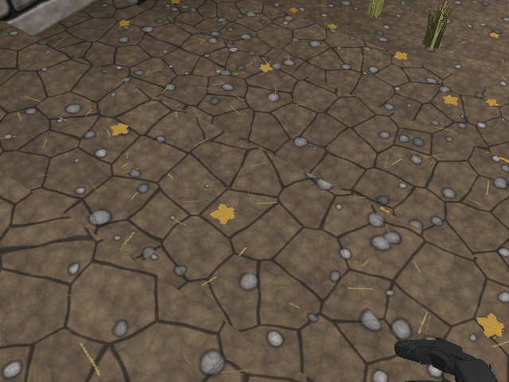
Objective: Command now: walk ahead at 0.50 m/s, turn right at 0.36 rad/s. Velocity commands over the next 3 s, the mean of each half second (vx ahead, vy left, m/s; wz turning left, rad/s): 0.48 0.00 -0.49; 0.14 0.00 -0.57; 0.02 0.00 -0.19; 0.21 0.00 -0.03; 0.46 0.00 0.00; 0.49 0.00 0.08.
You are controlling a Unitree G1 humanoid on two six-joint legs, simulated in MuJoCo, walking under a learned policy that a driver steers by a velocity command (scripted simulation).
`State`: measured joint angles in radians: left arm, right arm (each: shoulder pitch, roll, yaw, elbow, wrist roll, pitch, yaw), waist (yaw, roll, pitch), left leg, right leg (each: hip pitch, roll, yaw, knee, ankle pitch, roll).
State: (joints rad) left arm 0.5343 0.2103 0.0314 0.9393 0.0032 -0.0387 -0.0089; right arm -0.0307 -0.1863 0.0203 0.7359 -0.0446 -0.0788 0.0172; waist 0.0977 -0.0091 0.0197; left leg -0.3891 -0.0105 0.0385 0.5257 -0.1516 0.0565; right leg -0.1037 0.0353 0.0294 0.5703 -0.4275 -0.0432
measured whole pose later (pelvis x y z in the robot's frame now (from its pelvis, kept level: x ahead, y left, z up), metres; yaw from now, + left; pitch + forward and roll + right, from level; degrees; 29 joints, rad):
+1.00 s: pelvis +0.32 -0.09 +0.01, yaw -35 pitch +1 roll +1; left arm 0.32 0.30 0.06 0.69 0.01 0.05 0.02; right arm 0.14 -0.28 -0.05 0.76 -0.02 0.06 -0.01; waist 0.04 0.03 0.00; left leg -0.50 -0.01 -0.04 0.99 -0.32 -0.03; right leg -0.17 0.20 0.25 0.45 -0.25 -0.12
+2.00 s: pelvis +0.38 -0.12 +0.02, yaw -38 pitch +0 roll +0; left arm 0.19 0.28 0.05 0.94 0.03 -0.01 -0.03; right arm 0.50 -0.25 -0.05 0.98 -0.02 -0.05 0.00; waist -0.05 -0.03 -0.02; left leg -0.01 -0.07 -0.02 0.25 -0.24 0.07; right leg -0.44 -0.02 0.00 0.88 -0.27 -0.04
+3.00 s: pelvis +0.76 -0.54 -0.16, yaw -34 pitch -2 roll -1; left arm 0.26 0.23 0.05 0.97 0.03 -0.04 0.00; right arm 0.23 -0.23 -0.05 0.98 0.00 -0.04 0.02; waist 0.00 -0.02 0.07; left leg -0.24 -0.08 0.04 0.46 -0.18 0.11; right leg -0.40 -0.03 -0.03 1.10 -0.35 -0.04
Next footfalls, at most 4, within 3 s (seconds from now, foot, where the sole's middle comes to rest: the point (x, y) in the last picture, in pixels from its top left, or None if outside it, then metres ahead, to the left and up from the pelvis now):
0.46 right None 0.30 -0.14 -0.76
1.14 left None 0.41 -0.03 -0.76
1.44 right None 0.26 -0.17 -0.76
2.40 right None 0.55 -0.52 -0.94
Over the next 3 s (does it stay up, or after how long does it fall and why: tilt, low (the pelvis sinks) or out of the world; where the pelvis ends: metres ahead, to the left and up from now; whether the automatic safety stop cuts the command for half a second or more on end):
stays up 0.76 -0.54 -0.16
